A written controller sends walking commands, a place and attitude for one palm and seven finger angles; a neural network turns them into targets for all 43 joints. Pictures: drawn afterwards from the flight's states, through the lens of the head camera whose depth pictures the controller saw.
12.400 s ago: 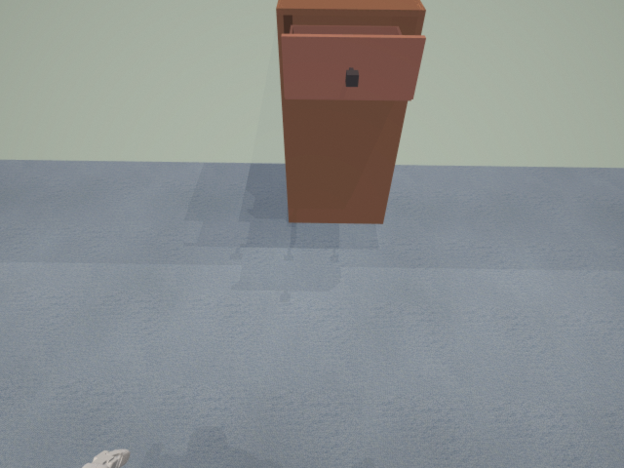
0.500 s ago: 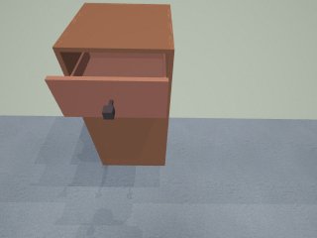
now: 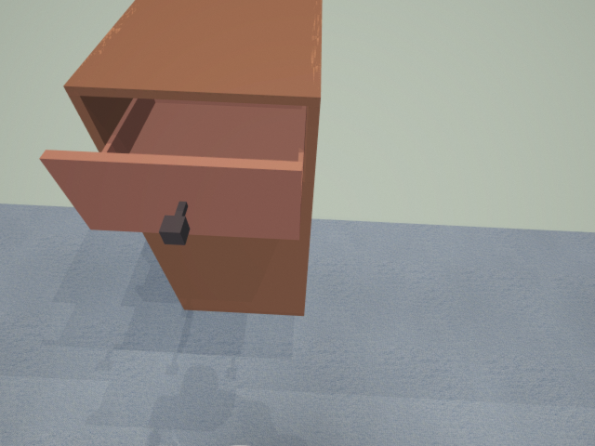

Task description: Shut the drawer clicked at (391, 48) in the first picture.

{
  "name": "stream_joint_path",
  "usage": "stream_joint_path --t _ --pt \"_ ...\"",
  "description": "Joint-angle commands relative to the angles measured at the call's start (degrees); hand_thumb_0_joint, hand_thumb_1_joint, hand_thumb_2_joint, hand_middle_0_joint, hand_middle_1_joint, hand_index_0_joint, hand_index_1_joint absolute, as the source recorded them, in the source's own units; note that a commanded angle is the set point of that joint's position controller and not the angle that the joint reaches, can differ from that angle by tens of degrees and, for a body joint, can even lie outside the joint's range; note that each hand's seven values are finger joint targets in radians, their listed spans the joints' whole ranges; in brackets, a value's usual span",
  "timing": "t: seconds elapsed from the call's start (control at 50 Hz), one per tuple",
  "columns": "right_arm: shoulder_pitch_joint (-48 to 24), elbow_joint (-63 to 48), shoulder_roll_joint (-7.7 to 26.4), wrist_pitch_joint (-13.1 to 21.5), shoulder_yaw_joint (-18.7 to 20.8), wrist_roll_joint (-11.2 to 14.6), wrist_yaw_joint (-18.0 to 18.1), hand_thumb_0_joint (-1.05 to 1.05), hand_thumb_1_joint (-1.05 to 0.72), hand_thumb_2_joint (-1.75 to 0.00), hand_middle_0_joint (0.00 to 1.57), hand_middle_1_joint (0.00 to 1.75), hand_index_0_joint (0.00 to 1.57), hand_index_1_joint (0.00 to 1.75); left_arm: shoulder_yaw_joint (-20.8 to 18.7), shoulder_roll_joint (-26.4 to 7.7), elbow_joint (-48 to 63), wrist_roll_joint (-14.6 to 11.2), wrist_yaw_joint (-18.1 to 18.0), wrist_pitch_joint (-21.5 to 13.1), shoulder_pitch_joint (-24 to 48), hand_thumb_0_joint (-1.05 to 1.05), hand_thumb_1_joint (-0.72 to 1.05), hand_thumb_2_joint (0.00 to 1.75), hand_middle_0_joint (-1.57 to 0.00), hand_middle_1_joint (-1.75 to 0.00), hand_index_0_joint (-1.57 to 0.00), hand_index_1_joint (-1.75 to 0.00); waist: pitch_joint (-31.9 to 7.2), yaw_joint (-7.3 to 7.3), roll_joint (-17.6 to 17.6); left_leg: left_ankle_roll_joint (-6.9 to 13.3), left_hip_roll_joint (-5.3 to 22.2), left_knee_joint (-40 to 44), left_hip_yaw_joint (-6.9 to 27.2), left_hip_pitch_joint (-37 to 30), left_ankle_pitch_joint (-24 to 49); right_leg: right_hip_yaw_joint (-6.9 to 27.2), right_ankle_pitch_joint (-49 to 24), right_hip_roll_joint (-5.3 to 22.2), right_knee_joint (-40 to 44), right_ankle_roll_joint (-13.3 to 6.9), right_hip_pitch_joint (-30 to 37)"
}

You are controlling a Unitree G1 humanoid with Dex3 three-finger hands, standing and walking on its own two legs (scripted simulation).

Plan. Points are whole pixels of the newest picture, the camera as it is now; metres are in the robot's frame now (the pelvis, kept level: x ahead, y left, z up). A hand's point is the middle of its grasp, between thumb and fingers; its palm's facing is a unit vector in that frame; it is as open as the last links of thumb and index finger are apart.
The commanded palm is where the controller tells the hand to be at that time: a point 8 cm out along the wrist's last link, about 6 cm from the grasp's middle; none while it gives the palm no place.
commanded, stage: come to a stop and stand still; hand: left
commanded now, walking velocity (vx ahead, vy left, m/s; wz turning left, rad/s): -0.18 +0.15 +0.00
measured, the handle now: (177, 221) +0.42 +0.23 +0.02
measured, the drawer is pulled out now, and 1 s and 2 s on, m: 0.16 0.16 0.16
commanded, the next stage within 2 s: look again from close up in 0.76 s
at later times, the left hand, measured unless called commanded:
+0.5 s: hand out of the picture +0.06 +0.16 -0.16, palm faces +0.00 -0.96 -0.29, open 7.4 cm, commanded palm none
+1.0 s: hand out of the picture -0.01 +0.15 -0.16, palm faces -0.02 -0.98 -0.21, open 7.4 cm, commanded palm none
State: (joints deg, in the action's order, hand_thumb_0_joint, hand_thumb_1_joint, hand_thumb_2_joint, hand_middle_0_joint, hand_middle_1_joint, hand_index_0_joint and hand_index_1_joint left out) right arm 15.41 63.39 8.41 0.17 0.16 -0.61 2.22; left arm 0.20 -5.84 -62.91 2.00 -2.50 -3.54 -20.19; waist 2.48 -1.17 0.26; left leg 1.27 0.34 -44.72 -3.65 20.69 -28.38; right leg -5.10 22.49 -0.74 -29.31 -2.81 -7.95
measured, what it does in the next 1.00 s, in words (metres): steps on the spot: left foot, then right foot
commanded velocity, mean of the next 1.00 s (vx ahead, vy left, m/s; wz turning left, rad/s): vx -0.03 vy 0.00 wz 0.00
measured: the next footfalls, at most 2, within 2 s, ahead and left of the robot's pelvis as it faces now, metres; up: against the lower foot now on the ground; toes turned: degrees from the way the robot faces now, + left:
left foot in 0.08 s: +0.08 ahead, +0.10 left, +0.00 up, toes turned +4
right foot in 0.36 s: +0.02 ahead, -0.12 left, +0.00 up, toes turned -4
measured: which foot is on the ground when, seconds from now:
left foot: up 0.00-0.06, down 0.08-0.36, up 0.38-0.58, down 0.60-1.00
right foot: down 0.00-0.10, up 0.12-0.34, down 0.36-1.00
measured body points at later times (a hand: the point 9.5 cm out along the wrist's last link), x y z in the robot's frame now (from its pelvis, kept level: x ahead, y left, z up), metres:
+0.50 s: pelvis -0.01 -0.03 -0.01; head +0.01 -0.06 +0.44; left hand +0.06 +0.21 -0.13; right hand +0.09 -0.26 -0.16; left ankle +0.01 +0.08 -0.71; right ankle -0.02 -0.12 -0.73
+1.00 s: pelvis -0.01 -0.03 +0.01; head +0.00 -0.03 +0.46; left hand -0.01 +0.20 -0.15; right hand -0.03 -0.25 -0.15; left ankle +0.01 +0.07 -0.73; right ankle -0.02 -0.12 -0.73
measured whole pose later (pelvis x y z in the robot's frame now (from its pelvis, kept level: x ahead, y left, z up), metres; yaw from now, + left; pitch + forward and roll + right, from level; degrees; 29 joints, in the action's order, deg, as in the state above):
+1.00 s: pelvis -0.01 -0.03 +0.01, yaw -1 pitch +0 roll +0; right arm 18.8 63.4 8.7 -0.1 -1.1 -0.9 0.8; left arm 1.2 -10.6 -61.0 0.7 -1.9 -0.7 -18.6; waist 0.8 0.6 0.4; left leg 1.2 0.4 -25.2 -3.9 12.8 -12.1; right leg -4.4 14.3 -1.4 -24.5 -2.8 -10.1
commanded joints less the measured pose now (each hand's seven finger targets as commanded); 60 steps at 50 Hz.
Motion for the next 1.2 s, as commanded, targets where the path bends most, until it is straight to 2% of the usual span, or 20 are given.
stream_joint_path --t 0.0,0.02,0.04,0.06,0.08,0.1,0.16,0.3,0.32,0.34,0.36,0.38,0.42,0.46,0.54,0.58,0.62,0.66,0.88,1.18 --pt "2.7 -3.4 1.8 0.9 0.6 0.7 -0.2 0.00 -0.90 -0.90 0.20 0.30 0.20 0.30 -2.4 -10.4 2.0 -1.0 -0.8 1.4 -4.2 0.00 0.90 0.90 -0.20 -0.30 -0.20 -0.30 -3.1 2.21 4.7 -1.2 -2.3 13.3 -2.7 -3.7 16.7 8.0 -67.7 13.4 -4.3 -4.7 4.4" --pt "5.3 -2.8 2.9 0.7 1.0 0.5 0.0 0.00 -0.90 -0.90 0.20 0.30 0.20 0.30 -2.7 -11.3 2.8 -1.5 -0.8 1.9 -2.8 0.00 0.90 0.90 -0.20 -0.30 -0.20 -0.30 -3.8 3.57 4.8 -0.8 -1.7 16.7 -3.1 -10.1 27.4 6.8 -61.5 12.1 -7.2 -3.1 0.1" --pt "6.8 -2.9 5.3 0.6 1.7 0.0 0.2 0.00 -0.90 -0.90 0.20 0.30 0.20 0.30 -2.8 -10.2 3.7 -1.7 -0.7 2.3 -2.5 0.00 0.90 0.90 -0.20 -0.30 -0.20 -0.30 -5.3 3.97 1.2 1.5 3.6 15.4 0.5 -18.1 45.5 5.2 -48.8 9.4 -11.0 -0.8 -6.9" --pt "8.5 -3.6 8.5 0.5 2.4 -0.2 0.3 0.00 -0.90 -0.90 0.20 0.30 0.20 0.30 -2.6 -8.3 4.9 -2.0 -0.8 2.8 -2.4 0.00 0.90 0.90 -0.20 -0.30 -0.20 -0.30 -7.6 4.18 -7.0 7.9 13.9 14.8 11.6 -23.3 66.5 2.2 -21.7 5.0 -17.2 2.1 -14.5" --pt "8.0 -4.0 9.1 0.3 2.5 0.3 0.2 0.00 -0.90 -0.90 0.20 0.30 0.20 0.30 -2.1 -6.4 5.7 -1.8 -1.1 3.5 -2.4 0.00 0.90 0.90 -0.20 -0.30 -0.20 -0.30 -8.0 3.33 -11.8 13.8 20.6 19.7 15.9 -19.9 75.7 2.4 13.1 2.1 -26.2 3.3 -14.4" --pt "5.2 -5.2 9.4 0.3 2.3 0.1 0.2 0.00 -0.90 -0.90 0.20 0.30 0.20 0.30 -2.2 -6.4 6.1 -1.4 -1.2 3.9 -1.3 0.00 0.90 0.90 -0.20 -0.30 -0.20 -0.30 -4.8 3.02 -10.1 14.7 20.1 20.9 13.3 -16.8 72.3 4.9 15.6 2.6 -29.6 2.6 -14.9" --pt "-2.8 -7.7 8.0 -0.1 1.8 -0.4 0.3 0.00 -0.90 -0.90 0.20 0.30 0.20 0.30 -2.3 -4.9 5.4 -1.1 -0.7 5.1 -1.1 0.00 0.90 0.90 -0.20 -0.30 -0.20 -0.30 -0.7 0.11 -8.7 12.9 16.8 23.5 11.3 -6.0 55.4 4.5 10.1 4.3 -26.6 2.8 -11.8" --pt "-4.9 -9.9 8.8 -0.7 3.1 -0.5 -0.7 0.00 -0.90 -0.90 0.20 0.30 0.20 0.30 -2.2 -5.1 6.2 -0.6 0.0 4.3 -3.9 0.00 0.90 0.90 -0.20 -0.30 -0.20 -0.30 -6.4 -1.55 -3.9 7.4 11.8 19.1 8.0 -3.2 30.2 2.2 -7.2 3.0 -3.1 3.2 -2.1" --pt "-9.3 -12.9 10.9 0.6 4.0 1.2 -0.7 0.00 -0.90 -0.90 0.20 0.30 0.20 0.30 -2.0 -8.6 5.8 -0.8 -1.5 2.9 -6.7 0.00 0.90 0.90 -0.20 -0.30 -0.20 -0.30 -7.7 -3.67 8.4 2.7 10.5 7.4 5.3 -7.7 29.6 9.7 -19.8 7.8 10.0 3.9 -4.3" --pt "-4.3 -15.1 5.9 -0.1 3.4 0.6 -2.3 0.00 -0.90 -0.90 0.20 0.30 0.20 0.30 -2.5 -12.9 10.7 -0.2 -1.4 2.2 0.5 0.00 0.90 0.90 -0.20 -0.30 -0.20 -0.30 -6.8 0.90 18.7 -0.5 0.7 1.4 1.1 3.0 6.4 21.1 -21.3 16.5 10.4 0.1 -3.4" --pt "-5.9 -15.1 5.7 -0.5 3.2 -0.3 -2.8 0.00 -0.90 -0.90 0.20 0.30 0.20 0.30 -2.3 -13.3 12.0 -0.3 -1.1 1.3 1.1 0.00 0.90 0.90 -0.20 -0.30 -0.20 -0.30 -6.1 0.09 7.0 -0.9 0.5 -4.0 2.9 3.4 2.6 22.6 -28.2 18.7 8.3 -4.8 -4.4" --pt "-6.0 -14.7 5.1 -0.9 3.2 -0.6 -3.0 0.00 -0.90 -0.90 0.20 0.30 0.20 0.30 -2.5 -14.3 12.5 -0.2 -1.0 0.7 3.0 0.00 0.90 0.90 -0.20 -0.30 -0.20 -0.30 -6.7 1.69 -1.5 -1.0 0.7 -4.2 2.4 4.0 4.0 17.7 -40.8 17.2 4.8 -6.2 -0.5" --pt "-5.6 -15.2 4.5 -1.0 3.0 0.0 -2.7 0.00 -0.90 -0.90 0.20 0.30 0.20 0.30 -3.1 -13.6 12.9 -0.2 -1.1 0.3 1.9 0.00 0.90 0.90 -0.20 -0.30 -0.20 -0.30 -7.1 1.24 8.6 -0.3 0.4 -7.1 2.6 7.2 3.4 15.8 -52.8 15.8 1.7 -6.9 3.9" --pt "-5.3 -15.6 4.3 -1.2 2.7 0.4 -2.2 0.00 -0.90 -0.90 0.20 0.30 0.20 0.30 -2.7 -12.7 13.8 -0.2 -1.2 1.0 3.3 0.00 0.90 0.90 -0.20 -0.30 -0.20 -0.30 -5.2 1.53 11.9 -0.5 0.8 -3.4 2.8 3.8 3.3 12.9 -46.7 15.0 2.9 -7.6 0.4" --pt "-0.2 -12.0 4.0 -0.9 2.0 0.0 -2.1 0.00 -0.90 -0.90 0.20 0.30 0.20 0.30 -2.0 -12.9 13.9 -1.0 -0.7 2.3 6.2 0.00 0.90 0.90 -0.20 -0.30 -0.20 -0.30 0.5 3.44 5.6 -0.6 0.3 13.7 0.6 -10.7 12.6 10.4 -13.4 10.7 6.2 -3.5 -13.7" --pt "1.3 -10.9 6.2 0.0 2.0 -0.4 -2.0 0.00 -0.90 -0.90 0.20 0.30 0.20 0.30 -1.7 -10.9 13.8 -1.1 -0.5 3.0 5.5 0.00 0.90 0.90 -0.20 -0.30 -0.20 -0.30 3.4 2.52 -2.7 1.9 5.9 20.1 7.5 -9.0 15.8 7.8 -1.2 6.0 5.1 -0.3 -15.5" --pt "-0.9 -10.5 7.0 0.1 1.5 -0.8 -1.8 0.00 -0.90 -0.90 0.20 0.30 0.20 0.30 -1.7 -10.5 12.6 -1.2 -0.4 3.2 4.0 0.00 0.90 0.90 -0.20 -0.30 -0.20 -0.30 3.5 0.84 -7.7 3.5 7.8 24.5 10.9 -2.0 10.4 6.1 -1.0 4.2 5.4 0.5 -8.5" --pt "-2.2 -10.2 6.9 0.1 1.0 -0.7 -1.7 0.00 -0.90 -0.90 0.20 0.30 0.20 0.30 -1.5 -10.8 11.0 -1.1 0.1 3.1 3.0 0.00 0.90 0.90 -0.20 -0.30 -0.20 -0.30 4.4 0.13 -5.7 2.7 6.5 26.7 10.3 1.5 3.4 7.1 -1.6 4.4 6.6 0.2 -5.2" --pt "3.3 -4.0 5.9 1.0 -0.2 -0.4 -1.3 0.00 -0.90 -0.90 0.20 0.30 0.20 0.30 -0.5 -10.5 6.0 -1.4 0.6 1.8 1.6 0.00 0.90 0.90 -0.20 -0.30 -0.20 -0.30 0.2 1.36 1.0 0.9 5.0 24.7 5.9 -6.8 13.4 9.8 -3.2 7.2 12.5 -0.4 -4.9" --pt "4.8 1.1 4.7 1.8 -0.7 0.1 -0.4 0.00 -0.90 -0.90 0.20 0.30 0.20 0.30 0.1 -8.3 0.6 -1.3 0.1 1.5 -1.5 0.00 0.90 0.90 -0.20 -0.30 -0.20 -0.30 0.7 1.01 -0.2 1.4 6.1 24.4 5.9 -9.2 23.1 7.7 -16.0 6.8 9.0 0.1 -2.1"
